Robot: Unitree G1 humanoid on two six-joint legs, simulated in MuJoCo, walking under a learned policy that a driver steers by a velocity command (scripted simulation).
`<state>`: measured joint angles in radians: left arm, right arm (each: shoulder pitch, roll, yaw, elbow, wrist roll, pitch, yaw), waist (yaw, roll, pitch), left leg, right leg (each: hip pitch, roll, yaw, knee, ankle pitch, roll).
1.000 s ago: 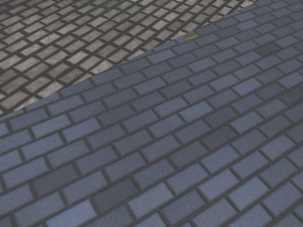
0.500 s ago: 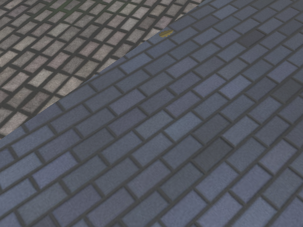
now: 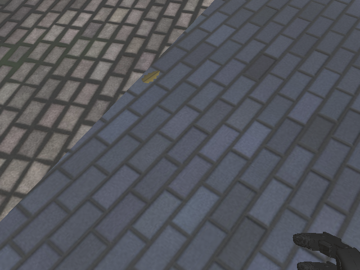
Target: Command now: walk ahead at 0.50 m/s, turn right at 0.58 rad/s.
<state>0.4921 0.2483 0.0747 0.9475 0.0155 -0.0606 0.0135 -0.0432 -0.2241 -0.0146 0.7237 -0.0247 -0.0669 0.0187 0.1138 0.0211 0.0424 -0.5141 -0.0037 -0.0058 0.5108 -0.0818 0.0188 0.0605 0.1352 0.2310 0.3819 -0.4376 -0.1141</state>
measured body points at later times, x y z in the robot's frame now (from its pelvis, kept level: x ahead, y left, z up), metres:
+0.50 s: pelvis +0.26 -0.01 +0.01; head +0.29 -0.02 +0.46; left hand +0.51 +0.16 -0.08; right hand +0.17 -0.25 -0.13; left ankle +0.14 +0.12 -0.72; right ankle +0.36 -0.12 -0.71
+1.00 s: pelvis +0.51 -0.05 +0.01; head +0.54 -0.05 +0.46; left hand +0.48 +0.20 -0.13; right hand +0.67 -0.29 -0.11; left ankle +0.67 +0.05 -0.69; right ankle +0.36 -0.12 -0.72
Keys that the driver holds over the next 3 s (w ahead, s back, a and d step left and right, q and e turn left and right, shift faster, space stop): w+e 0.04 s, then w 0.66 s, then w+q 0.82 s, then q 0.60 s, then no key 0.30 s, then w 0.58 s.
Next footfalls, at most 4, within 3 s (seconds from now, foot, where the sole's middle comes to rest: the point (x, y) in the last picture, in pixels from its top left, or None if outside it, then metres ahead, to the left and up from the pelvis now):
0.02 left None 0.18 0.11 -0.76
0.52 right None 0.40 -0.12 -0.76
1.08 left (206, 199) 0.71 0.03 -0.76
1.60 right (233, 133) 1.05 -0.08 -0.76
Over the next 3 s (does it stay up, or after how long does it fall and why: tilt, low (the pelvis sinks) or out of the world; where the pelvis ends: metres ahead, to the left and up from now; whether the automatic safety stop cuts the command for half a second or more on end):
stays up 1.02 0.16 0.01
